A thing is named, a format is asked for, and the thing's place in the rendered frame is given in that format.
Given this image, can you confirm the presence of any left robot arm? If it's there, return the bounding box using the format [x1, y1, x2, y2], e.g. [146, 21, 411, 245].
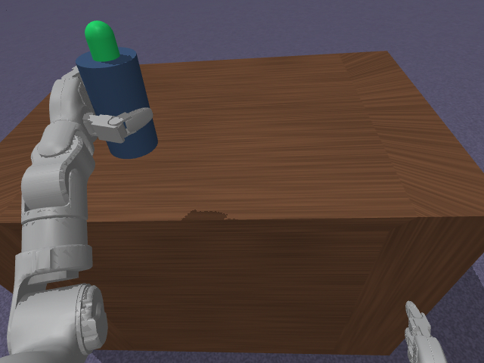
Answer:
[0, 120, 108, 363]

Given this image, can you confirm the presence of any right robot hand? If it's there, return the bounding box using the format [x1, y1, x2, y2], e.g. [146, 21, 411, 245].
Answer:
[405, 301, 448, 363]

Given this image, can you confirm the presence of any bottle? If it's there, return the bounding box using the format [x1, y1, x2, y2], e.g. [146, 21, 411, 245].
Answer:
[76, 20, 158, 159]

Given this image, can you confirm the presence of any left robot hand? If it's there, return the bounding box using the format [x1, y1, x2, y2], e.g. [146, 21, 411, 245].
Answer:
[49, 66, 153, 144]

